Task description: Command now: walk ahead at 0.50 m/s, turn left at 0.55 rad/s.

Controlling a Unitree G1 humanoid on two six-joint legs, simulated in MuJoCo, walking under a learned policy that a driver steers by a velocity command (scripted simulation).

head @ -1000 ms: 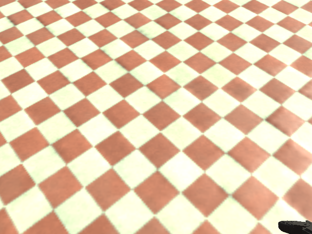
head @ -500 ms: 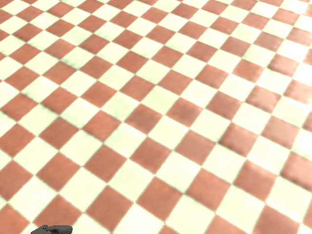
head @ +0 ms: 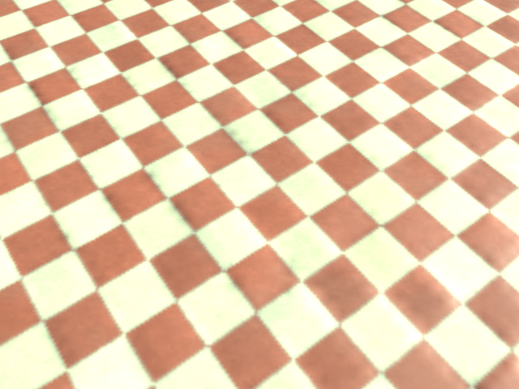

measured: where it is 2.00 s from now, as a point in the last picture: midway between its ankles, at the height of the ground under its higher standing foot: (256, 357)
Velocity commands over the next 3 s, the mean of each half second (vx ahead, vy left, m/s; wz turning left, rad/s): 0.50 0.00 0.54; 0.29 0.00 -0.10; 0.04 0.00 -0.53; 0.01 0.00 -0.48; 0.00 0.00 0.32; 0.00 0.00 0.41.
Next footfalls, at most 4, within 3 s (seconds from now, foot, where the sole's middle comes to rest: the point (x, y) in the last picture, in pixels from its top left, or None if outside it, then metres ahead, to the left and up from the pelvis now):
0.40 right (315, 387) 0.43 -0.11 -0.75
0.84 left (199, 327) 0.58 0.19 -0.75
1.26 right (300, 336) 0.56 -0.07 -0.75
1.72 left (214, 321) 0.59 0.15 -0.75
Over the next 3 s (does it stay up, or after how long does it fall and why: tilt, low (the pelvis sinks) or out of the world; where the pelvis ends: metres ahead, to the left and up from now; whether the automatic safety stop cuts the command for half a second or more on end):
stays up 0.53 0.04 0.02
